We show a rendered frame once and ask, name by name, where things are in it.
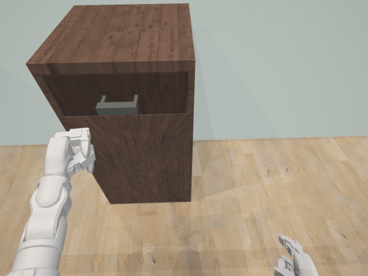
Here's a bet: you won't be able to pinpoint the robot left forearm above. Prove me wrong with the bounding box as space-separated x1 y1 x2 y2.
5 175 72 276

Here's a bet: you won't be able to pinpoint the left robot hand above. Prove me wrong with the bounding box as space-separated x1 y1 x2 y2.
44 128 95 181

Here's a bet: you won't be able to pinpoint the drawer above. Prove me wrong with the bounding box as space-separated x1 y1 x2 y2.
42 71 186 116

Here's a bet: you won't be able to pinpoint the handle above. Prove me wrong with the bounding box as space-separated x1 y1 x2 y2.
95 95 138 115

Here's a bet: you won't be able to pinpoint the right robot hand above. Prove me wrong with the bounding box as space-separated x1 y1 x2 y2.
274 235 319 276

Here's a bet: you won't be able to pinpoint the cabinet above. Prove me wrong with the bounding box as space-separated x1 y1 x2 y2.
26 3 196 204

